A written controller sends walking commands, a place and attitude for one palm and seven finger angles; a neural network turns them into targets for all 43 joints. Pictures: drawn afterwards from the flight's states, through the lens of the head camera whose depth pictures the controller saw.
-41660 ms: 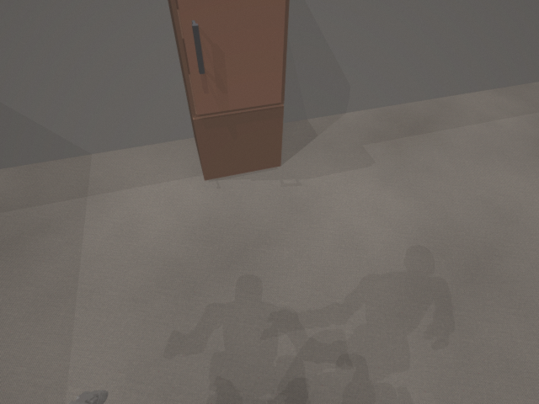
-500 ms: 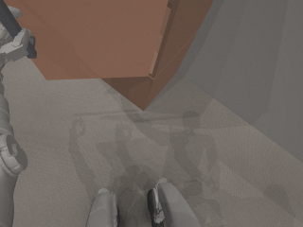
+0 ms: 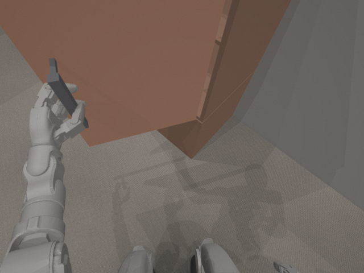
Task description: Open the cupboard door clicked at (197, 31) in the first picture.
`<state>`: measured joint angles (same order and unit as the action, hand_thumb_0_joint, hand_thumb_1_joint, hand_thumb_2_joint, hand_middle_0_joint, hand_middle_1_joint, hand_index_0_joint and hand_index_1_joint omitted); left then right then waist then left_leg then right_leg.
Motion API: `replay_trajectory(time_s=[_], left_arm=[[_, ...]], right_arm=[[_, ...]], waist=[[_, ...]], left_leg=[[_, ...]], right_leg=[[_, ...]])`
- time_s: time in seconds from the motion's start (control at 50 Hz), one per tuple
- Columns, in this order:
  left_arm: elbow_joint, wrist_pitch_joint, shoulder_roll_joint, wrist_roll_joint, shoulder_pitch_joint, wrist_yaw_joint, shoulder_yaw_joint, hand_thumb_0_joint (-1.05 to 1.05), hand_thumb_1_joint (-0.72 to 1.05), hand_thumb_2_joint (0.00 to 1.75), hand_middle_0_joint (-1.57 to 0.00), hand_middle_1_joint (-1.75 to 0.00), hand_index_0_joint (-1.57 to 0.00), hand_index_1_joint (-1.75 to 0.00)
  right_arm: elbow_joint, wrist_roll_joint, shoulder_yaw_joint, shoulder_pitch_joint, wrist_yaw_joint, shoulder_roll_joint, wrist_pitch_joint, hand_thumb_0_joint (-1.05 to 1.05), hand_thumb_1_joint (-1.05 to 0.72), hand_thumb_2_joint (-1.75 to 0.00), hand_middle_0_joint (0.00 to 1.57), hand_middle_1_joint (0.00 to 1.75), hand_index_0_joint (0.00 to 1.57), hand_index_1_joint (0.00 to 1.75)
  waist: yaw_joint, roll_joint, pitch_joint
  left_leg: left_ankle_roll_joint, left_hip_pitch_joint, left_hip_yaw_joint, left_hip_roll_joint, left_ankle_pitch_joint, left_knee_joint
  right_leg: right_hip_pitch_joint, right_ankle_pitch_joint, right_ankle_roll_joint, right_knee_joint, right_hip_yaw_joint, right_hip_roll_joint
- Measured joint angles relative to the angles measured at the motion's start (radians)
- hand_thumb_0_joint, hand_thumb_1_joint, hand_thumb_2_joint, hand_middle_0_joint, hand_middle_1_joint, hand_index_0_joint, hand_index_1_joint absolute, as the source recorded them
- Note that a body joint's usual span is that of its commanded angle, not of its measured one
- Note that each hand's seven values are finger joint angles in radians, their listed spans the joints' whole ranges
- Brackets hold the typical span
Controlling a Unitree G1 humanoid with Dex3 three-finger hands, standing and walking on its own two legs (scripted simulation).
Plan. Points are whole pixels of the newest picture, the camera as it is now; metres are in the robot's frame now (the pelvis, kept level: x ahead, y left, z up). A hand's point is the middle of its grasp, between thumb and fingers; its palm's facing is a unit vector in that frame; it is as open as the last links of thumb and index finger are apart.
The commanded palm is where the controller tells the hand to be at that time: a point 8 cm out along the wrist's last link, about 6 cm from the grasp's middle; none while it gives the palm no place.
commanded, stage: pull the door open along its arc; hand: left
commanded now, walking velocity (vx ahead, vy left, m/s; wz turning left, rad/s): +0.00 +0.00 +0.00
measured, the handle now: (70, 97) +0.49 +0.23 +0.03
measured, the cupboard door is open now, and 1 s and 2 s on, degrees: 60 92 92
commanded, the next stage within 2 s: open thumb and fingers to let go in 0.56 s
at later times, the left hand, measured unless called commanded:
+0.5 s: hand (120, 169) +0.32 +0.11 +0.03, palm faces +0.41 -0.91 +0.00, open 6.6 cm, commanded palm +0.26 +0.14 +0.03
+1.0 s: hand (139, 180) +0.30 +0.08 +0.03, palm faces +0.42 -0.91 -0.01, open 8.9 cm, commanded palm +0.25 +0.12 +0.03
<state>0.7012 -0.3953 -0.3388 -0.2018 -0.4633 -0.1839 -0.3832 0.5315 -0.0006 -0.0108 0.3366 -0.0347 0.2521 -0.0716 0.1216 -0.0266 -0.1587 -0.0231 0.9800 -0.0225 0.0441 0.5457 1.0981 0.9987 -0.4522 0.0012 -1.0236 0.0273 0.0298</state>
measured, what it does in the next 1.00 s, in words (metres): shifts its weight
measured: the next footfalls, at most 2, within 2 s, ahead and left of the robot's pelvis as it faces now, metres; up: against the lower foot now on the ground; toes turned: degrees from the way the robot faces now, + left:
none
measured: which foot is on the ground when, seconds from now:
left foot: down 0.00-1.00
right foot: down 0.00-1.00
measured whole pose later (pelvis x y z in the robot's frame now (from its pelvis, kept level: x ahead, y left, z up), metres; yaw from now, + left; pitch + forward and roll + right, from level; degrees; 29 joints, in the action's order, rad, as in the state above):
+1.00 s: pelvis -0.02 -0.05 +0.00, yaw +5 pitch +16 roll +1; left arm 0.42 -0.47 0.05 0.04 -0.09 0.48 0.08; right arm 0.61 -0.09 0.00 0.16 0.00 0.18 0.02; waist 0.01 -0.02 -0.15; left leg 0.04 0.87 0.03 0.00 0.50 1.08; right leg 0.90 -0.49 -0.06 -1.10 0.08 -0.01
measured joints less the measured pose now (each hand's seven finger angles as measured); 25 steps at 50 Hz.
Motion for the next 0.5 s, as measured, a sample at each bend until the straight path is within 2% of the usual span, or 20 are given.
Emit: replay_trajectory(time_s=[0.04, 0.12, 0.16, 0.2, 0.28, 0.4, 0.5], left_arm=[[-0.054, -0.01, 0.073, 0.019, 0.038, 0.115, 0.025, 0.0, 0.66, 0.77, -0.27, -1.3, -0.31, -1.25], [-0.125, -0.027, 0.191, 0.086, 0.087, 0.343, 0.088, 0.0, 0.66, 0.79, -0.28, -1.29, -0.32, -1.23], [-0.138, -0.032, 0.234, 0.123, 0.098, 0.435, 0.118, 0.0, 0.66, 0.8, -0.28, -1.29, -0.31, -1.23], [-0.142, -0.037, 0.261, 0.157, 0.109, 0.495, 0.145, 0.0, 0.66, 0.81, -0.29, -1.29, -0.31, -1.24], [-0.167, -0.043, 0.282, 0.197, 0.16, 0.542, 0.208, -0.01, 0.66, 0.8, -0.3, -1.3, -0.3, -1.27], [-0.231, -0.056, 0.311, 0.197, 0.272, 0.557, 0.297, 0.0, 0.65, 0.77, -0.29, -1.31, -0.29, -1.3], [-0.3, -0.066, 0.354, 0.208, 0.375, 0.594, 0.374, 0.0, 0.65, 0.75, -0.28, -1.31, -0.29, -1.3]], right_arm=[[0.001, -0.009, 0.006, -0.023, -0.007, -0.006, 0.01, 0.01, -0.9, -0.9, 0.2, 0.3, 0.2, 0.3], [0.007, -0.035, 0.012, -0.068, -0.017, -0.024, 0.02, 0.01, -0.9, -0.9, 0.2, 0.3, 0.2, 0.3], [0.013, -0.047, 0.011, -0.087, -0.019, -0.034, 0.021, 0.01, -0.9, -0.9, 0.2, 0.3, 0.2, 0.3], [0.022, -0.056, 0.01, -0.101, -0.018, -0.046, 0.021, 0.01, -0.9, -0.9, 0.2, 0.3, 0.2, 0.3], [0.04, -0.065, 0.008, -0.113, -0.011, -0.065, 0.025, 0.01, -0.9, -0.9, 0.2, 0.3, 0.2, 0.3], [0.062, -0.066, 0.01, -0.103, 0.0, -0.071, 0.04, 0.01, -0.9, -0.9, 0.2, 0.3, 0.21, 0.3], [0.069, -0.071, 0.022, -0.094, -0.002, -0.064, 0.058, 0.01, -0.9, -0.9, 0.2, 0.3, 0.2, 0.3]], waist=[[-0.014, 0.003, -0.007], [-0.041, 0.007, -0.015], [-0.053, 0.009, -0.016], [-0.064, 0.013, -0.017], [-0.079, 0.015, -0.013], [-0.091, 0.013, -0.004], [-0.096, 0.012, -0.002]], left_leg=[[0.001, -0.01, -0.002, -0.005, 0.0, -0.002], [0.005, -0.024, -0.003, -0.014, 0.003, 0.004], [0.008, -0.029, 0.0, -0.018, 0.003, 0.009], [0.012, -0.034, 0.005, -0.022, 0.003, 0.012], [0.021, -0.055, 0.016, -0.024, -0.003, 0.007], [0.032, -0.1, 0.029, -0.026, -0.017, -0.019], [0.039, -0.127, 0.032, -0.028, -0.024, -0.034]], right_leg=[[-0.007, -0.006, -0.001, -0.007, -0.002, -0.005], [-0.014, -0.019, -0.005, -0.03, -0.003, -0.014], [-0.018, -0.025, -0.008, -0.042, 0.0, -0.018], [-0.022, -0.03, -0.012, -0.052, 0.004, -0.022], [-0.044, -0.033, -0.021, -0.053, 0.015, -0.025], [-0.091, -0.029, -0.033, -0.035, 0.028, -0.026], [-0.115, -0.029, -0.04, -0.03, 0.032, -0.029]])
